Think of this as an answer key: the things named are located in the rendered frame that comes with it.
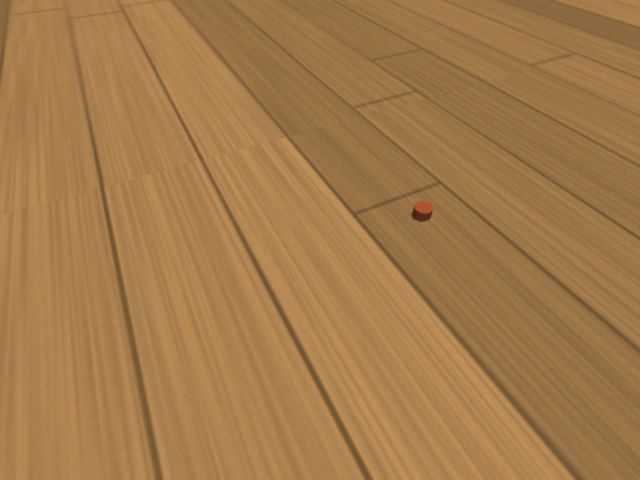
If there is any tin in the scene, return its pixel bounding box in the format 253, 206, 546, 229
413, 201, 433, 221

